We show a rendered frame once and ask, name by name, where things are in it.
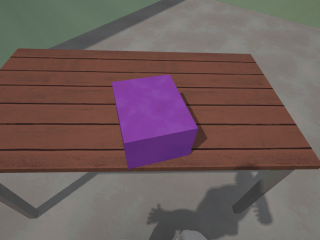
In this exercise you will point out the carton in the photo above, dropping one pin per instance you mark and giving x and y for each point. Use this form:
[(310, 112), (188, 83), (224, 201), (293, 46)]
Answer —
[(154, 120)]

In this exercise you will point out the right robot thigh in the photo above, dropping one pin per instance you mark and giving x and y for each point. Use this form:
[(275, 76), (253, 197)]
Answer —
[(190, 235)]

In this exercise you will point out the table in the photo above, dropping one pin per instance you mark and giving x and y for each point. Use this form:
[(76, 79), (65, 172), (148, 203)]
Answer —
[(58, 114)]

